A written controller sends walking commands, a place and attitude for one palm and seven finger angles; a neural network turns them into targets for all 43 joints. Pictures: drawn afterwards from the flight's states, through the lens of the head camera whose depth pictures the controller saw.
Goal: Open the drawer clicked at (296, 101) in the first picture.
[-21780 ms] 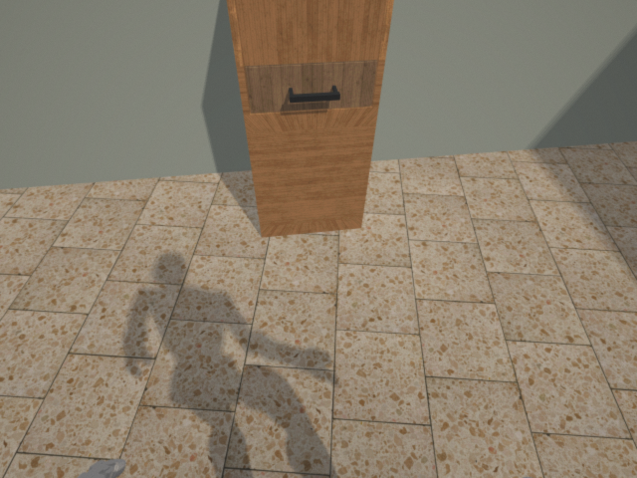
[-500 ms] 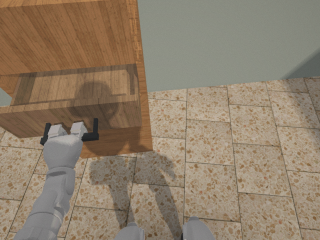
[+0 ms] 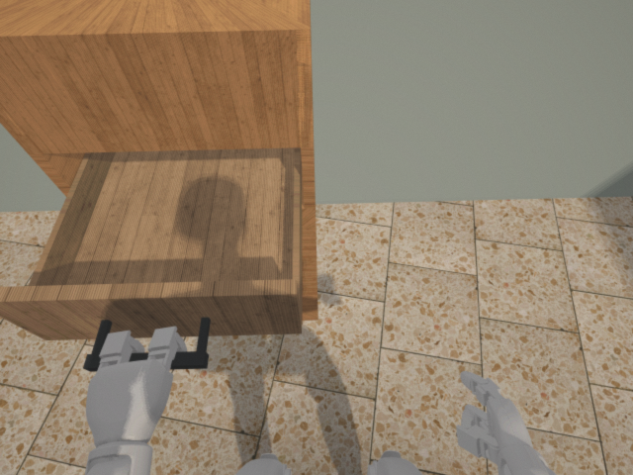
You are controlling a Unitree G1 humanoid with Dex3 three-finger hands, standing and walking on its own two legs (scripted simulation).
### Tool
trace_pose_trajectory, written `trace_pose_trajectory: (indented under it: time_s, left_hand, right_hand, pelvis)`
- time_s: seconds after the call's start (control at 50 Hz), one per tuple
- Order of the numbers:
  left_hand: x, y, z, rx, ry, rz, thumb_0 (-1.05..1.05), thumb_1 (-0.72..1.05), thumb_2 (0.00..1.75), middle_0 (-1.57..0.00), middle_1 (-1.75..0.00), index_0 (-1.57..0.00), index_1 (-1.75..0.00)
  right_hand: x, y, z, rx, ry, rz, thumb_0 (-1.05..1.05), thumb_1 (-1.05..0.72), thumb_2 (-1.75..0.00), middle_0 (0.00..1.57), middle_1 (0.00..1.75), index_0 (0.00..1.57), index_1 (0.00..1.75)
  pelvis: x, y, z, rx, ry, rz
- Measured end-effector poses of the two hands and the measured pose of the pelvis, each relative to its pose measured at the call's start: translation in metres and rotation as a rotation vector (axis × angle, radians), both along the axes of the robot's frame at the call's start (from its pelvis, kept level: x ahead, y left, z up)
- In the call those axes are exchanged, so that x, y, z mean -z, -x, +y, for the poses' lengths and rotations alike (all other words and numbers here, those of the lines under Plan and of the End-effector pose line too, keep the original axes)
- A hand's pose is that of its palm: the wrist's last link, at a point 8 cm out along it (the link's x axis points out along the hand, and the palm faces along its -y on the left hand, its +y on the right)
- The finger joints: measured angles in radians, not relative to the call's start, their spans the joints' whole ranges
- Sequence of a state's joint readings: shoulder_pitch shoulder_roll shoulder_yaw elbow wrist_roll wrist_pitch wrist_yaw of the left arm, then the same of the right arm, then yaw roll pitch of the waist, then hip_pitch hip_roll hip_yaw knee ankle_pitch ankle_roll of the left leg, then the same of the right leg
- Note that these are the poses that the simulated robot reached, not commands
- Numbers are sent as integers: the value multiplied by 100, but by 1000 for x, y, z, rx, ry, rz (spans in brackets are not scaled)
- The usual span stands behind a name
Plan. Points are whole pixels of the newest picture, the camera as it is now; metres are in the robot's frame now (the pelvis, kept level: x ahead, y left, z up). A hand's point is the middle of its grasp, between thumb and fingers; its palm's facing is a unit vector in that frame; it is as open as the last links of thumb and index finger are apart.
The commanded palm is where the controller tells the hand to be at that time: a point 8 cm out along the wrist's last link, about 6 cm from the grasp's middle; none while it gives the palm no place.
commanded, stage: pull the drawer open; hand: left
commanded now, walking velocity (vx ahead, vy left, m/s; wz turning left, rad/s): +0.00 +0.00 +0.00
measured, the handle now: (151, 344) +0.28 +0.24 -0.04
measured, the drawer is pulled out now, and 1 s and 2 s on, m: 0.24 0.30 0.30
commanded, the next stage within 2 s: open the thumb to release the handle in 0.42 s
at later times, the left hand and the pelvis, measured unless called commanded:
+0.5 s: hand (141, 451) +0.16 +0.23 -0.06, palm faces -0.05 -0.06 -1.00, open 5.8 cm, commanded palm +0.14 +0.23 -0.01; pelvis -0.02 -0.02 -0.03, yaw +0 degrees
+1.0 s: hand (140, 445) +0.16 +0.23 -0.06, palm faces -0.05 -0.05 -1.00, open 11.8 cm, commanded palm +0.14 +0.23 -0.01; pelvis -0.04 -0.02 -0.02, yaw +2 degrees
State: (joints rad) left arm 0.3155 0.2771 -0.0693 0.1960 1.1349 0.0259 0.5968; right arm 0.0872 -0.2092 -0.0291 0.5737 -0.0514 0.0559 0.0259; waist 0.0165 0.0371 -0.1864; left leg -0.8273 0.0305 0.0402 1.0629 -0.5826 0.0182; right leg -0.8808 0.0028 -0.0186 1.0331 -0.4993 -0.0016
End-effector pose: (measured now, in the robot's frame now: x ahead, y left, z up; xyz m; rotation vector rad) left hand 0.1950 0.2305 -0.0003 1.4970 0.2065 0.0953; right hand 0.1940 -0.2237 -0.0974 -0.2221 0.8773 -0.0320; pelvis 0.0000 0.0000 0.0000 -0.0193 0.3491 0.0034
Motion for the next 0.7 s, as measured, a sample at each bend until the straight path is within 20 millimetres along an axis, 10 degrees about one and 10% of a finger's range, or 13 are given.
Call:
trace_pose_trajectory:
  time_s: [0.26,0.7]
  left_hand:
    - [-2,57,-3,15,17,23,3,76,79,-25,-129,-37,-128]
    - [5,50,-2,-61,-43,-56,1,66,80,-34,-130,-38,-132]
  right_hand:
    - [17,-6,-1,-64,0,-6,1,-91,-90,20,30,21,30]
    - [41,36,-25,-2,39,52,1,-91,-90,20,30,21,30]
  pelvis:
    - [16,5,-9,7,-15,15]
    - [26,31,-19,-18,-25,2]
